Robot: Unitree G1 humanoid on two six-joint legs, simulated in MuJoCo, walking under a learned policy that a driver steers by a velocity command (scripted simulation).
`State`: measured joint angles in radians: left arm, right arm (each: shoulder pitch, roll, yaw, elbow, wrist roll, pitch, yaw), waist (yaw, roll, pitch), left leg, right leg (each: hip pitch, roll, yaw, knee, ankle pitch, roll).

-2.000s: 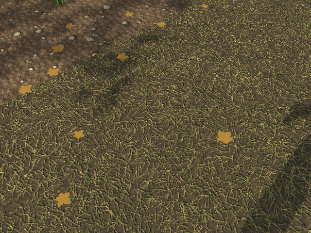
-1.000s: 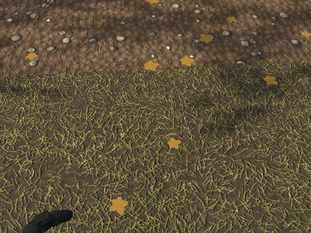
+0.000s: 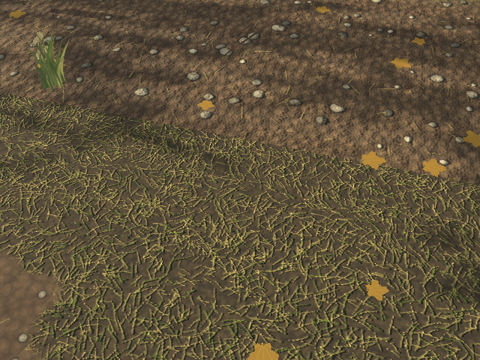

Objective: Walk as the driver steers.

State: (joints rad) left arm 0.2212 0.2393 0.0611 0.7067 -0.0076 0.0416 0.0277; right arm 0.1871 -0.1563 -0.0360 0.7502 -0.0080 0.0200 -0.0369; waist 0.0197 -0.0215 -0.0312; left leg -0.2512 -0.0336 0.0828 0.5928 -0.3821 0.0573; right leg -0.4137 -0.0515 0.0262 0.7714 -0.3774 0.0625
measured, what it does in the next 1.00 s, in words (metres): walks ahead, turning right: right foot, then left foot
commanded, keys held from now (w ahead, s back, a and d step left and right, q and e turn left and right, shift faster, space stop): e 0.06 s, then w+e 0.56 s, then w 0.06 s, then w+q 0.32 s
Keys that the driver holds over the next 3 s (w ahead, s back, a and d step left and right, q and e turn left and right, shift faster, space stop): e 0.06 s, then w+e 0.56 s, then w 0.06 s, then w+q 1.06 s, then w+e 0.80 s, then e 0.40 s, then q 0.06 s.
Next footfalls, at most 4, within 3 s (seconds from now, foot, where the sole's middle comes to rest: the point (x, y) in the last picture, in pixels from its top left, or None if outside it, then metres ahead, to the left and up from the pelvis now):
0.08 right None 0.03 -0.13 -0.76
0.50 left None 0.29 0.06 -0.76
0.94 right None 0.43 -0.29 -0.76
1.44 left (287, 278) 0.77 -0.10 -0.76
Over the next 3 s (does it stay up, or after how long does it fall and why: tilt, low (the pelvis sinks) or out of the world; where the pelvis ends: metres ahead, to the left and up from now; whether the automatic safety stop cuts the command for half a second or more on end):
stays up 1.35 -0.25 0.00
